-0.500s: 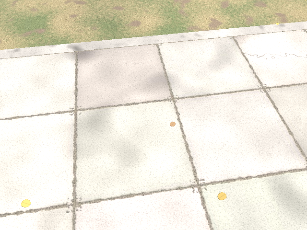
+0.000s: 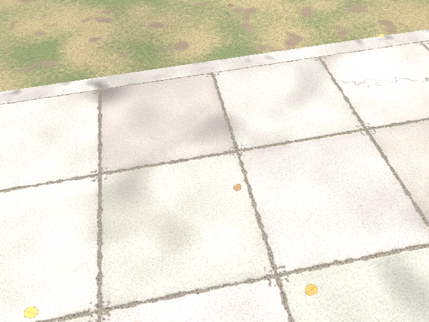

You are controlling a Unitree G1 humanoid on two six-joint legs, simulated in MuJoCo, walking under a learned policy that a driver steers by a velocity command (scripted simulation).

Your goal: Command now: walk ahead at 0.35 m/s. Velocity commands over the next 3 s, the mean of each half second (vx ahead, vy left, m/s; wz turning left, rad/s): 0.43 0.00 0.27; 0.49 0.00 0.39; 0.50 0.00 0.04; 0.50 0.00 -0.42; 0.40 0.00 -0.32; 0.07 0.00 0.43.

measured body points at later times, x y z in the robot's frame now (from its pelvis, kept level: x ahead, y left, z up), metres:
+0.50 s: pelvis +0.23 +0.00 -0.02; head +0.26 +0.01 +0.43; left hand +0.11 +0.24 -0.16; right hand +0.47 -0.17 -0.12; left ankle +0.38 +0.13 -0.72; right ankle +0.03 -0.11 -0.73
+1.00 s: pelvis +0.52 +0.07 +0.00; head +0.54 +0.08 +0.45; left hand +0.63 +0.36 -0.09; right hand +0.64 -0.19 -0.12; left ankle +0.38 +0.11 -0.73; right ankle +0.71 +0.00 -0.71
